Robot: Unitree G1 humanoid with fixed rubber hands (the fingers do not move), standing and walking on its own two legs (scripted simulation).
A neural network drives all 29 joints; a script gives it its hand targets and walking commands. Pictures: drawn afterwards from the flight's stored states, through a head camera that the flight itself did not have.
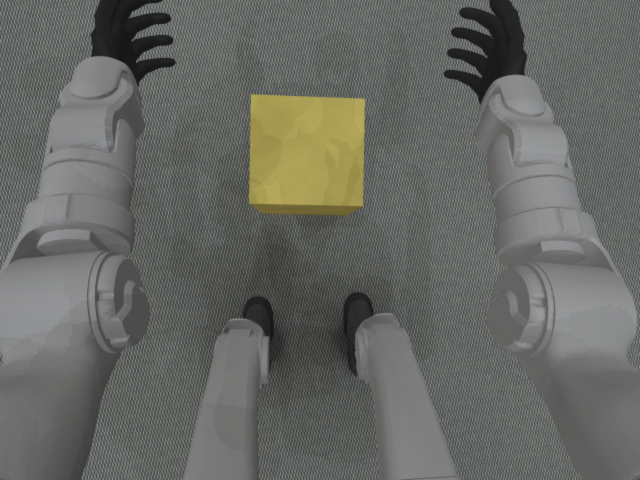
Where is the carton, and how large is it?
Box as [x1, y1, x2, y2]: [249, 94, 364, 215]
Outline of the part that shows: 251,94 249,203 262,213 346,215 362,206 364,99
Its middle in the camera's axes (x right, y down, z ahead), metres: -0.03 -0.17 +0.84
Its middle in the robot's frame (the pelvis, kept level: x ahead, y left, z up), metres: +0.53 +0.00 -0.52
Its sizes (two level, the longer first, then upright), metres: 0.210 0.200 0.250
